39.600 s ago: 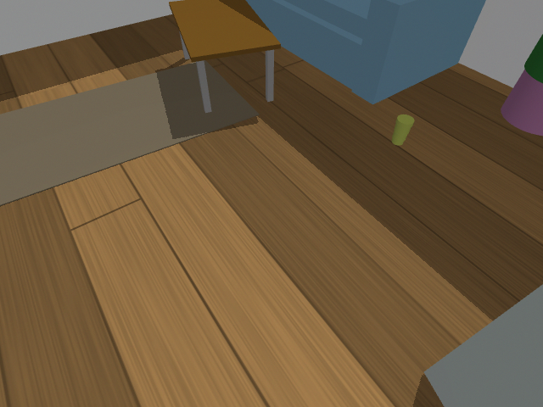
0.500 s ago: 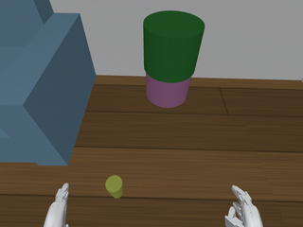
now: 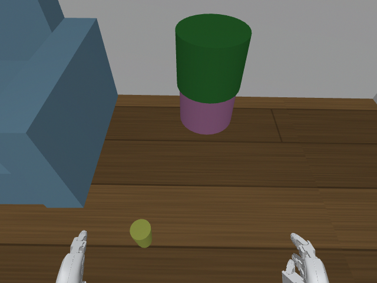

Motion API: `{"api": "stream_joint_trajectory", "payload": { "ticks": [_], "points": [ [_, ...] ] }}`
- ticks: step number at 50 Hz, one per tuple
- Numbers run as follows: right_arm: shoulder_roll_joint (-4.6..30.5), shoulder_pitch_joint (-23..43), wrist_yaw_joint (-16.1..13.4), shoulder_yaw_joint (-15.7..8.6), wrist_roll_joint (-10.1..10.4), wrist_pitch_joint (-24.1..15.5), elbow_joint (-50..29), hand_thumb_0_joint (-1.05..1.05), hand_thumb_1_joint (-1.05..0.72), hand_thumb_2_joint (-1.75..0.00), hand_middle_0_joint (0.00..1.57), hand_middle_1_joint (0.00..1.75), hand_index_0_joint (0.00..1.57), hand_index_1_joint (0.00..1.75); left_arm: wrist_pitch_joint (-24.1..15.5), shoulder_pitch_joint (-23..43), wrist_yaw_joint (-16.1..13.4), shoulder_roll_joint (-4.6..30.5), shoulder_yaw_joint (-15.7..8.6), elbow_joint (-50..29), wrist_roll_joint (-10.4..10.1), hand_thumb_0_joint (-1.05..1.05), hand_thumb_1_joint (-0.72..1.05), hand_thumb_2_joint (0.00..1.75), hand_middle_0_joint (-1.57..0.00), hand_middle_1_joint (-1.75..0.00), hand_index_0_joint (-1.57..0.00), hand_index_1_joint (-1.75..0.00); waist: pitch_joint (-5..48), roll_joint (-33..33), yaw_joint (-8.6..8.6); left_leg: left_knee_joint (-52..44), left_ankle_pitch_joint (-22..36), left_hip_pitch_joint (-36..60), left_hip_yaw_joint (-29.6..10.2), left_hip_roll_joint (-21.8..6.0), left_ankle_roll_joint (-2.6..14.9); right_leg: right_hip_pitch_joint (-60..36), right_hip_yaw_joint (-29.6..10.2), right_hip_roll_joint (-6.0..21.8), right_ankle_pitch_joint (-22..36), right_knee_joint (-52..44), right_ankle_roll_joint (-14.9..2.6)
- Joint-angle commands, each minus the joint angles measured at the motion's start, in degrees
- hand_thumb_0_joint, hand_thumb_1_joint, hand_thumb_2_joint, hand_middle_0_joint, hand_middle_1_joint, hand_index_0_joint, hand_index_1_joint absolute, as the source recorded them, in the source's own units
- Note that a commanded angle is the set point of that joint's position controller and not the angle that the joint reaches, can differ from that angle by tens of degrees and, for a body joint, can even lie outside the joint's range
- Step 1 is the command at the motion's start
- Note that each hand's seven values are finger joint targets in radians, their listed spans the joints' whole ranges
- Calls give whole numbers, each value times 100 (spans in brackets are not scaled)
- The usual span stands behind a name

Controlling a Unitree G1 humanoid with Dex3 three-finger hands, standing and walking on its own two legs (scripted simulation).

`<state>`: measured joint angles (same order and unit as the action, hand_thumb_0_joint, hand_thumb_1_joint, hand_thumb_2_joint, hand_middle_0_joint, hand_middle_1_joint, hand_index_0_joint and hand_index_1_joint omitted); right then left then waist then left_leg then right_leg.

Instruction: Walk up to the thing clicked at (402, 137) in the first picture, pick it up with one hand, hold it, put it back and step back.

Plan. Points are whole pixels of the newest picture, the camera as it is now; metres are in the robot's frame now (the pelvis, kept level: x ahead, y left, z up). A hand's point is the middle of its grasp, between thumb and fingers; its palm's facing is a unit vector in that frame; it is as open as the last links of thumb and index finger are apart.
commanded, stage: home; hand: left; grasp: from the side
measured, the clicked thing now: (142, 235) +0.44 +0.22 -0.64
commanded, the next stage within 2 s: stand in 0.70 s
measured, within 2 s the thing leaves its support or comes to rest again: neither
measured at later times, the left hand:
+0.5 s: hand (100, 277) +0.17 +0.18 -0.06, palm faces +0.11 -0.95 -0.28, open 17.4 cm
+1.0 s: hand (99, 275) +0.17 +0.19 -0.06, palm faces +0.11 -0.95 -0.28, open 15.3 cm
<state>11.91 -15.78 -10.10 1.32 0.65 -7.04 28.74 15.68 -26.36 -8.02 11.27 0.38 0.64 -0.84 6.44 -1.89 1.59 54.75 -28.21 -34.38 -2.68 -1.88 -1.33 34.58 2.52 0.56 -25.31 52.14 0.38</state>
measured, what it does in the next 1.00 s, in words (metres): stands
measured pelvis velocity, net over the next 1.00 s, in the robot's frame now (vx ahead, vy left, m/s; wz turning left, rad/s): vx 0.00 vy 0.01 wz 0.00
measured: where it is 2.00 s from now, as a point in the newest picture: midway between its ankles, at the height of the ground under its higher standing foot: outside the picture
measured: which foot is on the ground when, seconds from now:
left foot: down 0.00-1.00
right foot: down 0.00-1.00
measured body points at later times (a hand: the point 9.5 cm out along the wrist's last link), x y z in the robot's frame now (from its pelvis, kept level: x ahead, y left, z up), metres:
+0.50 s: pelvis +0.00 +0.00 +0.00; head +0.02 +0.01 +0.45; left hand +0.16 +0.23 -0.04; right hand +0.16 -0.24 -0.07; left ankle -0.01 +0.13 -0.69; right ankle +0.01 -0.13 -0.69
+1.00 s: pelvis +0.00 +0.01 +0.00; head +0.02 +0.01 +0.45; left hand +0.16 +0.24 -0.04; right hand +0.16 -0.23 -0.07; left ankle -0.01 +0.13 -0.69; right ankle +0.01 -0.13 -0.69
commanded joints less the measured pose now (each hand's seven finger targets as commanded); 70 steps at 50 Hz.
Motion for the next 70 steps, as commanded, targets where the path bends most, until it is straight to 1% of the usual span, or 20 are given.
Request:
{"api": "stream_joint_trajectory", "payload": {
  "ticks": [1, 5, 11, 13, 14, 23, 25, 28, 30, 40, 43, 50, 54, 57, 60, 61, 62, 63, 66, 70],
  "points": [
    [645, 376, -100, -261, -5, -311, -877, 0, -90, -90, 20, 30, 20, 30, -301, 123, -36, 573, -276, -994, 62, 0, -57, 4, -5, -5, -5, -5, 563, 86, 13, -857, 1473, 271, 210, 167, 154, -586, 100, -152, 1279, -821, -56],
    [627, 423, -87, -236, -3, -330, -876, 0, -90, -90, 20, 30, 20, 30, -294, 183, -32, 572, -279, -940, 55, 0, -56, 5, -5, -6, -5, -5, 301, 35, -1, -960, 1042, 170, 221, 182, 162, -455, 97, -140, 871, -921, -56],
    [619, 431, -91, -232, -6, -346, -893, 0, -90, -90, 20, 30, 20, 30, -301, 133, -18, 567, -275, -1071, 46, 0, -57, 5, -5, -5, -5, -5, 430, 35, -37, -901, 1257, 208, 216, 181, 158, -535, 111, -139, 1067, -879, -59],
    [605, 380, -109, -247, -17, -341, -858, 0, -90, -90, 20, 30, 20, 30, -334, 281, -35, 699, -390, -1253, 53, 0, -55, 6, -5, -6, -5, -6, 591, 110, -24, -837, 1268, 251, 239, 194, 177, -598, 76, -123, 1121, -913, -33],
    [614, 404, -105, -237, -13, -348, -873, 0, -90, -90, 20, 30, 20, 30, -305, 78, -19, 556, -292, -945, 61, 0, -56, 5, -5, -6, -5, -5, 462, 212, 1, -835, 1220, 190, 249, 198, 189, -562, 69, -117, 1082, -934, -27],
    [626, 381, -108, -247, -16, -359, -867, 0, -90, -90, 20, 30, 20, 30, -333, 207, -35, 631, -347, -1207, 57, 0, -55, 6, -5, -6, -5, -6, 581, -11, -35, -931, 1285, 292, 182, 152, 144, -576, 123, -157, 1068, -818, -77],
    [622, 408, -94, -237, -16, -362, -866, 0, -90, -90, 20, 30, 20, 30, -309, 56, -23, 525, -243, -987, 49, 0, -55, 6, -5, -6, -5, -6, 420, 36, -15, -925, 1257, 191, 168, 164, 153, -538, 143, -148, 1047, -845, -68],
    [623, 357, -101, -256, -17, -359, -859, 0, -90, -90, 20, 30, 20, 30, -365, 386, -47, 732, -393, -1397, 57, 0, -54, 6, -5, -6, -5, -6, 583, -87, -39, -929, 1226, 286, 188, 164, 145, -558, 118, -150, 1008, -845, -75],
    [632, 363, -86, -252, -24, -374, -852, 0, -90, -90, 20, 30, 20, 30, -313, 18, -16, 480, -228, -911, 59, 0, -55, 6, -5, -6, -5, -6, 387, 41, -11, -960, 1219, 187, 167, 150, 139, -494, 155, -178, 1011, -810, -77],
    [634, 357, -93, -253, -16, -372, -865, 0, -90, -90, 20, 30, 20, 30, -333, 219, -31, 628, -314, -1131, 61, 0, -52, 8, -5, -6, -5, -6, 566, -24, -11, -898, 1433, 297, 182, 157, 135, -564, 128, -158, 1196, -805, -72],
    [629, 377, -81, -247, -34, -384, -842, 0, -90, -90, 20, 30, 20, 30, -328, 158, -27, 582, -312, -1054, 60, 0, -28, 32, -20, -30, -20, -30, 418, -99, -55, -993, 1242, 216, 134, 132, 114, -511, 173, -178, 990, -798, -91],
    [637, 350, -90, -250, -30, -373, -830, 0, -90, -90, 20, 30, 20, 30, -316, 180, -18, 557, -258, -1063, 63, 0, 28, 88, -20, -30, -20, -30, 521, 39, 2, -876, 1513, 269, 189, 150, 140, -593, 129, -153, 1300, -797, -72],
    [650, 378, -80, -258, -19, -367, -856, 0, -90, -90, 20, 30, 20, 30, -340, 371, -32, 708, -368, -1294, 58, 0, 60, 90, -20, -30, -20, -30, 447, -64, -34, -984, 1243, 252, 162, 140, 130, -504, 154, -170, 1000, -823, -87],
    [609, 359, -85, -245, -39, -370, -854, 0, -90, -90, 20, 30, 20, 30, -320, 65, -14, 544, -274, -1062, 61, 0, 84, 90, -20, -30, -20, -30, 547, 66, -48, -884, 1348, 238, 198, 167, 154, -622, 126, -145, 1141, -852, -61],
    [630, 353, -87, -257, -27, -364, -851, 0, -90, -90, 20, 30, 20, 30, -350, 254, -30, 666, -350, -1258, 71, 0, 90, 90, -20, -30, -20, -30, 556, -82, -45, -925, 1368, 307, 193, 146, 133, -593, 128, -154, 1138, -801, -87],
    [1458, 657, 254, -496, -689, 27, 407, 0, -90, -90, 20, 30, 20, 30, -1007, 1214, 243, 1286, -546, 752, 624, 0, 90, 90, -20, -30, -20, -30, -355, 303, -256, -1206, 2245, 504, -200, -62, 338, -1150, -389, 288, 1485, -942, -371],
    [1439, 537, 428, -565, -747, 194, 642, 0, -90, -90, 20, 30, 20, 30, -1258, 910, 388, 1372, -590, 1471, 674, 0, 90, 90, -20, -30, -20, -30, 74, 532, -286, -1020, 2258, 834, 3, -52, 460, -1288, -571, 408, 1720, -1043, -501],
    [1473, 541, 519, -601, -694, 282, 633, 0, -90, -90, 20, 30, 20, 30, -1432, 889, 486, 1484, -544, 1664, 643, 0, 90, 90, -20, -30, -20, -30, 103, 435, -195, -1035, 2204, 936, -104, -27, 515, -1247, -699, 422, 1877, -1113, -575],
    [1375, 466, 753, -571, -412, 322, 912, 0, -90, -90, 20, 30, 20, 30, -1655, 1235, 625, 1486, -476, 2395, 423, 0, 90, 90, -20, -30, -20, -30, 129, 274, -205, -1440, 1915, 1279, -144, -12, 513, -1426, -747, 486, 1742, -1210, -502],
    [1361, 705, 873, -616, -360, 408, 1266, 0, -90, -90, 20, 30, 20, 30, -1734, 1505, 626, 1524, -445, 3309, 366, 0, 90, 90, -20, -30, -20, -30, -168, 230, -266, -1917, 1513, 1281, -348, -63, 491, -1600, -601, 455, 1336, -1562, -362]
  ]
}}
